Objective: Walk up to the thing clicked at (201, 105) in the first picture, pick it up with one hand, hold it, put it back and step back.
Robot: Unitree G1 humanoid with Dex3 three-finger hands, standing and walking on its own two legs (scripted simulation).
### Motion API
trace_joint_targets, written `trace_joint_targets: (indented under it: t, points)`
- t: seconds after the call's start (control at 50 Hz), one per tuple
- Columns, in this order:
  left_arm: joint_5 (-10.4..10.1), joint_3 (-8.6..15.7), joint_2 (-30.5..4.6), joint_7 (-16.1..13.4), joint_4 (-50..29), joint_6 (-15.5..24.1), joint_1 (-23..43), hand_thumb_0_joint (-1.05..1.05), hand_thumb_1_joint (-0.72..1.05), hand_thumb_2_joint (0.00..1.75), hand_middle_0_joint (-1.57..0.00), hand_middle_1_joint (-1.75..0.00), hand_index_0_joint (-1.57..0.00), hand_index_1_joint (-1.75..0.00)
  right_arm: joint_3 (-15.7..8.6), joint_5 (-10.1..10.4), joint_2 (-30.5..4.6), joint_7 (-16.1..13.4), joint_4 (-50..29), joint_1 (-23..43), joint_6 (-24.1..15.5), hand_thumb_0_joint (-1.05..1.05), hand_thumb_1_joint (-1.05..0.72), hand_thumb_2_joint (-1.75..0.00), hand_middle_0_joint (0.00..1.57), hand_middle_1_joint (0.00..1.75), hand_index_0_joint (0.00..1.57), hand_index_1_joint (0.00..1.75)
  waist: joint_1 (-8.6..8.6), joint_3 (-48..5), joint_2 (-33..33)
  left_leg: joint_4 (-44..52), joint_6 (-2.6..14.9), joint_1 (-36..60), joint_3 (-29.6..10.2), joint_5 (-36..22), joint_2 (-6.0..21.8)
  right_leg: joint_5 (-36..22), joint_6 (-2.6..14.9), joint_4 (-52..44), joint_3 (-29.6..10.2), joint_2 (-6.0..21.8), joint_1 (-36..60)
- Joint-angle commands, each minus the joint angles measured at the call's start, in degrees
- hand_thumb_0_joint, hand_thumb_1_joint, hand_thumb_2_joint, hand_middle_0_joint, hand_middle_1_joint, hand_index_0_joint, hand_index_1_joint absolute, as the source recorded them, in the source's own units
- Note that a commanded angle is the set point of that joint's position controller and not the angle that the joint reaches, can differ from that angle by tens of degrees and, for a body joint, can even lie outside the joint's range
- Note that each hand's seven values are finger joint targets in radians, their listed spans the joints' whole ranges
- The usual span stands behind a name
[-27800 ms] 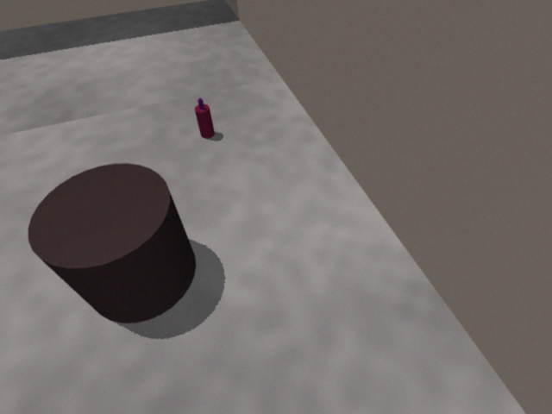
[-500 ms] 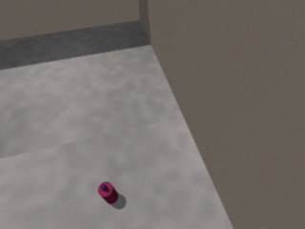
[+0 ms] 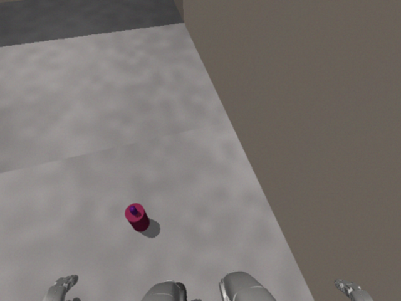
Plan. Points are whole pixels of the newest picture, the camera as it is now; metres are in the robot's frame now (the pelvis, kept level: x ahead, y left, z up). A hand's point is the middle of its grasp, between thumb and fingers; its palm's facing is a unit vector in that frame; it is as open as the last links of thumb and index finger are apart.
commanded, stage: step back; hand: left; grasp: from the side
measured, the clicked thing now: (137, 216) +0.45 +0.26 -0.65
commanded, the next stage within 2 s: none
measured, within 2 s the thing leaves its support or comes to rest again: neither
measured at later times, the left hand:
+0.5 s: hand out of the picture -0.03 +0.23 -0.13, palm faces +0.00 -0.91 -0.42, open 7.4 cm
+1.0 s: hand out of the picture -0.21 +0.22 -0.16, palm faces -0.01 -0.91 -0.41, open 7.4 cm
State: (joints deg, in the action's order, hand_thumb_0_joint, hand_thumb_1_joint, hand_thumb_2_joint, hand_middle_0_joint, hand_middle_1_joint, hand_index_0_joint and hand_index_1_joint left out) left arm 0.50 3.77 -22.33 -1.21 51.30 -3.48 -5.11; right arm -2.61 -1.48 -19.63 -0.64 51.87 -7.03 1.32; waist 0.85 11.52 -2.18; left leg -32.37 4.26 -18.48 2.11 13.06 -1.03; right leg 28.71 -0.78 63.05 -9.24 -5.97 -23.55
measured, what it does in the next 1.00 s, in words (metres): walks backwards: right foot, then left foot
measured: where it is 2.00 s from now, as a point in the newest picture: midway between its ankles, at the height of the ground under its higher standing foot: outside the picture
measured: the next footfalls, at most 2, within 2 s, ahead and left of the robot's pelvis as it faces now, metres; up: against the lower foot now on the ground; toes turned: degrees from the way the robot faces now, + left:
right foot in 0.22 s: -0.06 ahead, -0.15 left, +0.00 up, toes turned +0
left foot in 0.58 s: -0.15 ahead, +0.09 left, +0.00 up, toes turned +0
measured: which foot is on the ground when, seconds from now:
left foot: down 0.00-0.26, up 0.28-0.56, down 0.58-1.00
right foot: up 0.00-0.20, down 0.22-0.62, up 0.64-0.94, down 0.96-1.00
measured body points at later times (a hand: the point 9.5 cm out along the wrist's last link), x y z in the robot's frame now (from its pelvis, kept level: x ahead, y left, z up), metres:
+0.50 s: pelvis -0.14 -0.03 +0.00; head -0.07 -0.05 +0.44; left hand -0.03 +0.28 -0.10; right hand -0.06 -0.36 -0.13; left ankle -0.17 +0.10 -0.68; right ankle -0.10 -0.15 -0.73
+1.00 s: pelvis -0.30 -0.06 -0.02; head -0.24 -0.06 +0.42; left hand -0.21 +0.26 -0.13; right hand -0.15 -0.37 -0.13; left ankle -0.19 +0.09 -0.73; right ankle -0.30 -0.19 -0.74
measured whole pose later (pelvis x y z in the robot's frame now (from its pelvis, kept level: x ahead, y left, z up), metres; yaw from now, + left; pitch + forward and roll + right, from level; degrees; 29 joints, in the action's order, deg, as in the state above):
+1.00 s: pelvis -0.30 -0.06 -0.02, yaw -1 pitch -4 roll -3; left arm 1.5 4.8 -20.5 -0.3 49.7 -2.1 -9.8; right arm -3.0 -0.9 -24.1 -0.6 46.0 -3.7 2.4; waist -0.5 12.0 4.7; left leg -42.0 -0.3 -25.8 -3.9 13.6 5.3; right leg 21.3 -0.2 37.6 -1.5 -4.0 -13.1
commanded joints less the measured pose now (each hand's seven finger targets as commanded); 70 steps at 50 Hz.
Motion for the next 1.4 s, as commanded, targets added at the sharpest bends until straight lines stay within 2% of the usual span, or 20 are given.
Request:
trace_joint_targets:
  t: [0.0, 0.18, 0.22, 0.24, 0.26, 0.34, 0.42, 0.52, 0.58, 0.62, 0.7, 0.82, 0.92, 0.96, 1.0, 1.08, 1.24, 1.28, 1.34, 1.38]
  points:
    - [0.34, 3.03, -9.99, -0.6, -5.23, 1.46, -2.03, 0.0, 0.9, 0.9, -0.2, -0.3, -0.2, -0.3, -4.46, 0.0, -15.28, -1.4, -4.73, -3.57, -1.13, 0.0, -0.9, -0.9, 0.2, 0.3, 0.2, 0.3, 1.95, -15.83, 7.94, 4.9, 10.67, 18.71, -17.01, -29.84, 16.81, 1.6, -0.85, -4.67, 0.41, 2.43, -4.08]
    - [0.81, 4.01, -9.33, 0.98, -1.11, 1.62, -15.22, 0.0, 0.9, 0.9, -0.2, -0.3, -0.2, -0.3, -4.66, 0.23, -17.56, -0.34, -7.51, 3.66, 0.43, 0.0, -0.9, -0.9, 0.2, 0.3, 0.2, 0.3, -3.36, -17.42, 10.5, 5.16, 4.21, 0.07, -13.83, -2.17, 14.36, -12.19, 3.05, -33.45, 8.09, 5.49, 16.9]
    - [2.03, 5.36, -14.24, 0.93, -2.97, 2.3, -12.66, 0.0, 0.9, 0.9, -0.2, -0.3, -0.2, -0.3, -3.51, 1.14, -13.56, -0.15, -7.83, 3.11, 0.57, 0.0, -0.9, -0.9, 0.2, 0.3, 0.2, 0.3, -2.81, -11.59, -5.53, -9.26, -2.83, -13.01, -8.18, 13.55, 1.83, -5.78, 8.56, -43.91, -14.46, 17.63, 14.29]
    - [1.98, 6.42, -19.83, 0.94, -5.85, 2.11, -6.66, 0.0, 0.9, 0.9, -0.2, -0.3, -0.2, -0.3, -3.73, 1.12, -12.85, -0.72, -7.59, 3.83, 0.72, 0.0, -0.9, -0.9, 0.2, 0.3, 0.2, 0.3, -3.93, -8.04, -14.07, -23.86, -4.87, -10.34, -6.11, 21.13, -5.44, -2.85, 17.59, -50.3, -24.03, 28.39, 0.9]
    - [2.39, 6.3, -19.97, 0.64, -8.5, 2.43, -1.56, 0.0, 0.9, 0.9, -0.2, -0.3, -0.2, -0.3, -4.64, 0.68, -15.37, -0.98, -6.37, 2.06, 0.9, 0.0, -0.9, -0.9, 0.2, 0.3, 0.2, 0.3, -2.46, -4.65, -12.7, -33.3, -5.47, -6.79, -10.4, 20.72, -3.44, -2.87, 19.59, -51.3, -26.35, 30.4, -7.38]
    - [1.85, 4.49, -11.43, -0.03, -9.83, 3.14, 3.64, 0.0, 0.9, 0.9, -0.2, -0.3, -0.2, -0.3, -3.07, 1.75, -13.07, -0.69, -3.17, -4.72, 0.07, 0.0, -0.9, -0.9, 0.2, 0.3, 0.2, 0.3, 2.04, -7.43, -5.61, -35.97, -5.04, -9.76, -11.55, 11.45, -7.87, -27.79, 9.93, -41.98, -1.59, 16.12, 4.93]
    - [2.01, 4.38, -10.12, -0.5, -9.84, 2.77, -4.78, 0.0, 0.9, 0.9, -0.2, -0.3, -0.2, -0.3, -2.1, 1.64, -12.8, -1.15, -5.36, -2.72, -0.72, 0.0, -0.9, -0.9, 0.2, 0.3, 0.2, 0.3, -3.51, -12.63, -6.52, -23.75, -5.97, -13.69, -8.96, 15.26, -4.48, -35.63, 12.21, -36.72, -2.48, 17.59, 22.7]
    - [0.95, 4.32, -12.09, -0.45, -11.13, 1.44, -3.92, 0.0, 0.9, 0.9, -0.2, -0.3, -0.2, -0.3, -2.57, 0.61, -12.3, -1.2, -4.56, -7.68, -1.4, 0.0, -0.9, -0.9, 0.2, 0.3, 0.2, 0.3, -1.9, -17.33, -9.43, 2.21, -4.29, -1.78, -4.01, 8.03, -0.02, -41.65, 11.03, -28.41, -2.06, 19.32, 23.5]
    - [0.24, 3.14, -9.99, 0.19, -12.17, 0.47, -4.44, 0.0, 0.9, 0.9, -0.2, -0.3, -0.2, -0.3, -4.35, -0.74, -16.83, -1.05, -4.07, -8.73, -1.64, 0.0, -0.9, -0.9, 0.2, 0.3, 0.2, 0.3, -1.49, -17.41, 2.24, 10.05, -1.16, 10.73, -14.72, -11.05, 8.03, -23.72, 4.96, -21.74, 2.55, 12.1, 6.87]
    - [0.48, 4.28, -10.98, -0.68, -12.75, 0.53, 1.1, 0.0, 0.9, 0.9, -0.2, -0.3, -0.2, -0.3, -5.79, -0.7, -25.02, -0.46, -6.32, -4.91, -1.32, 0.0, -0.9, -0.9, 0.2, 0.3, 0.2, 0.3, 2.48, -13.8, 17.72, 13.84, 13.18, 1.63, -34.81, -18.52, 24.6, 9.51, 1.26, -1.77, 2.56, 1.71, -0.32]
    - [-0.47, 4.05, -10.08, -0.1, -9.54, 0.56, -5.27, 0.0, 0.9, 0.9, -0.2, -0.3, -0.2, -0.3, -3.5, -0.69, -16.13, -1.45, -7.37, 1.42, -1.74, 0.0, -0.9, -0.9, 0.2, 0.3, 0.2, 0.3, -3.48, -11.43, 8.42, 7.36, 7.04, 6.48, -14.34, -26.64, 13.71, -0.19, 2.5, 8.53, -1.88, -0.18, -5.9]
    - [0.45, 3.76, -8.85, -0.03, -9.93, 1.74, -4.59, 0.0, 0.9, 0.9, -0.2, -0.3, -0.2, -0.3, -4.2, -0.26, -15.84, -1.57, -7.91, -3.1, -1.14, 0.0, -0.9, -0.9, 0.2, 0.3, 0.2, 0.3, 0.61, -13.96, 11.19, 2.58, 10.58, 15.38, -14.79, -26.62, 15.35, 1.31, -1.01, -8.08, 2.08, 3.09, -4.14]
    - [1.01, 3.91, -8.71, 0.09, -4.93, 3.03, -11.68, 0.0, 0.9, 0.9, -0.2, -0.3, -0.2, -0.3, -4.35, 0.65, -17.15, -0.85, -9.13, 0.51, 0.65, 0.0, -0.9, -0.9, 0.2, 0.3, 0.2, 0.3, -2.11, -17.57, 12.16, -4.29, 5.34, 7.72, -11.11, -15.56, 11.27, -16.89, 0.89, -40.98, 9.55, 3.94, 13.12]
    - [2.37, 5.27, -14.31, 0.22, -4.86, 3.48, -12.13, 0.0, 0.9, 0.9, -0.2, -0.3, -0.2, -0.3, -3.24, 1.34, -13.55, -0.55, -10.15, 0.51, 0.91, 0.0, -0.9, -0.9, 0.2, 0.3, 0.2, 0.3, -2.08, -16.03, -0.83, -12.37, -0.79, -9.38, -9.43, 3.1, 3.16, -17.76, 5.02, -40.06, -8.1, 13.71, 18.28]
    - [2.22, 6.67, -22.56, 0.12, -9.66, 2.98, -1.57, 0.0, 0.9, 0.9, -0.2, -0.3, -0.2, -0.3, -4.72, 1.29, -15.57, -1.74, -10.03, 1.3, 1.36, 0.0, -0.9, -0.9, 0.2, 0.3, 0.2, 0.3, -2.98, -8.12, -16.23, -35.85, -4.43, -5.06, -12.02, 22.68, -1.68, -11.67, 18.99, -49.02, -27.85, 31.26, -8.15]
    - [2.26, 4.92, -13.04, -0.35, -10.4, 2.96, 2.27, 0.0, 0.9, 0.9, -0.2, -0.3, -0.2, -0.3, -3.46, 1.72, -13.61, -1.0, -6.43, -3.53, 0.54, 0.0, -0.9, -0.9, 0.2, 0.3, 0.2, 0.3, 0.12, -9.15, -6.34, -37.73, -4.51, -9.21, -10.97, 13.94, -6.25, -27.12, 11.82, -38.67, -3.65, 17.9, 3.57]
    - [1.3, 4.3, -12.88, -0.9, -10.99, 1.15, -2.83, 0.0, 0.9, 0.9, -0.2, -0.3, -0.2, -0.3, -2.98, 0.07, -12.17, -1.3, -5.57, -7.77, -1.07, 0.0, -0.9, -0.9, 0.2, 0.3, 0.2, 0.3, -1.78, -17.08, -10.39, 2.48, -4.29, -1.1, -3.28, 8.1, -0.38, -39.23, 10.35, -27.24, -2.74, 18.74, 19.64]
    - [0.65, 3.06, -10.5, -0.38, -11.83, 0.12, -2.94, 0.0, 0.9, 0.9, -0.2, -0.3, -0.2, -0.3, -4.28, -0.83, -14.32, -1.37, -4.36, -9.28, -1.15, 0.0, -0.9, -0.9, 0.2, 0.3, 0.2, 0.3, -1.49, -17.45, -3.89, 11.57, -2.64, 8.78, -8.92, -5.79, 2.57, -28.62, 6.14, -21.42, 0.13, 14.29, 9.2]
    - [0.88, 3.87, -12.18, -1.45, -11.73, 0.05, 1.09, 0.0, 0.9, 0.9, -0.2, -0.3, -0.2, -0.3, -6.08, -1.18, -25.07, -0.86, -7.37, -2.63, -1.0, 0.0, -0.9, -0.9, 0.2, 0.3, 0.2, 0.3, 1.07, -13.17, 16.03, 15.23, 14.41, -3.96, -36.97, -12.94, 26.13, 9.16, 1.51, 5.61, -0.32, 3.04, -0.09]
    - [0.13, 4.3, -12.25, -0.61, -9.53, -0.11, -1.05, 0.0, 0.9, 0.9, -0.2, -0.3, -0.2, -0.3, -4.32, -1.67, -18.91, -1.29, -7.56, 0.88, -1.27, 0.0, -0.9, -0.9, 0.2, 0.3, 0.2, 0.3, -1.85, -11.16, 9.0, 10.55, 10.15, -1.33, -21.64, -18.83, 17.59, 3.23, 1.89, 9.96, -3.18, 1.2, -1.33]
